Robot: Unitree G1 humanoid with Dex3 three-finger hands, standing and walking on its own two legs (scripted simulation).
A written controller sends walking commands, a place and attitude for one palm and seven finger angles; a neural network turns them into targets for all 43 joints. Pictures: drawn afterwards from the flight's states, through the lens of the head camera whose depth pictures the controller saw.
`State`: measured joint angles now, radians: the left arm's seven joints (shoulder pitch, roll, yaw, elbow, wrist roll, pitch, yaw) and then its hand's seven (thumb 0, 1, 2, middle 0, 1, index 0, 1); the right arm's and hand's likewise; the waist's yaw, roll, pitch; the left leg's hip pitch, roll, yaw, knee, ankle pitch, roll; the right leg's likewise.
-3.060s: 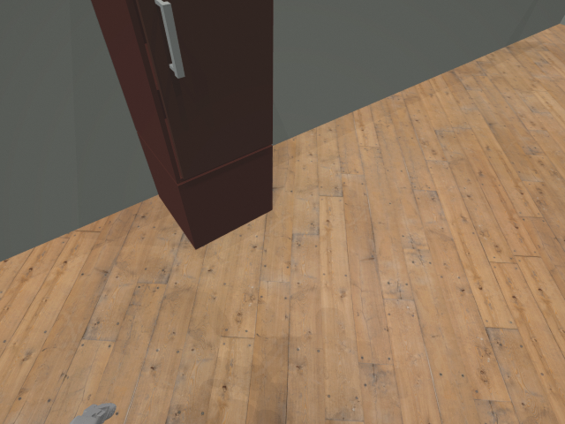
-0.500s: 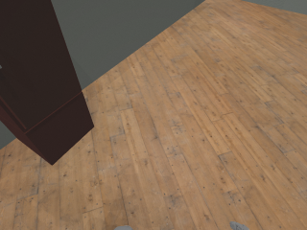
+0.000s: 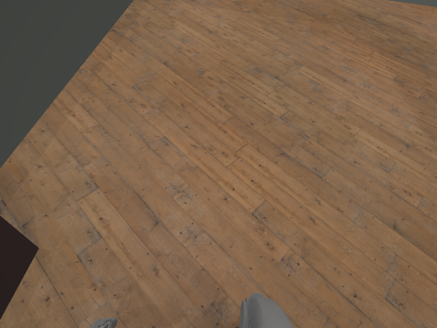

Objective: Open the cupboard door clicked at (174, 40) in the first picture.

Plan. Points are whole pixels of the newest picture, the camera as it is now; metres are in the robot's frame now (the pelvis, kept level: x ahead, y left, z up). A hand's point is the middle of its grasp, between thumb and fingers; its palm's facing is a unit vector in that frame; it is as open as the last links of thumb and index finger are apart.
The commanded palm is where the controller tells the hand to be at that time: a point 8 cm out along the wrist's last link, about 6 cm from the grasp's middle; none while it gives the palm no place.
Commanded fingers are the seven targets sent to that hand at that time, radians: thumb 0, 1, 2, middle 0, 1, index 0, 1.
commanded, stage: walk to a spot facing it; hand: left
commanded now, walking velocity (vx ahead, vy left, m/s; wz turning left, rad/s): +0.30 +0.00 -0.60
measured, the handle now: out of the picture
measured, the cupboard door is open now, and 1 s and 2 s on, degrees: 0 0 0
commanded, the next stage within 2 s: none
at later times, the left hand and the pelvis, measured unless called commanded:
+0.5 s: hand (126, 255) +0.29 +0.21 -0.16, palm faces -0.22 -0.94 -0.27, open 7.3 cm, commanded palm none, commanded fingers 0.00 0.90 0.90 -0.20 -0.30 -0.20 -0.30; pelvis +0.22 +0.01 +0.00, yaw -17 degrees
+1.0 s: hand (182, 168) +0.55 +0.11 -0.15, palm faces -0.58 -0.78 -0.25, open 7.4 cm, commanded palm none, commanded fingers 0.00 0.90 0.90 -0.20 -0.30 -0.20 -0.30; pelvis +0.33 +0.01 -0.01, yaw -38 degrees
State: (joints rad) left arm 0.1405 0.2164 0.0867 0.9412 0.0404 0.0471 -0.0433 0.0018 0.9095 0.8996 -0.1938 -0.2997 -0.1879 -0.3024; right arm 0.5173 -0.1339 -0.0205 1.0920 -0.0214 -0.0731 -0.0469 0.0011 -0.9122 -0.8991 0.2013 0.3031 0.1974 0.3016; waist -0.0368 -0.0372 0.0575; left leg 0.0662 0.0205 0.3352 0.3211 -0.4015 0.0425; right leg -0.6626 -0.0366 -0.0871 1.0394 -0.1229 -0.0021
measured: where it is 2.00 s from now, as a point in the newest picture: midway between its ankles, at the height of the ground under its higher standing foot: (194, 296)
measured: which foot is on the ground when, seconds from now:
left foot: down 0.00-0.14, up 0.16-0.58, down 0.60-1.00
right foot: up 0.00-0.14, down 0.16-0.60, up 0.62-1.00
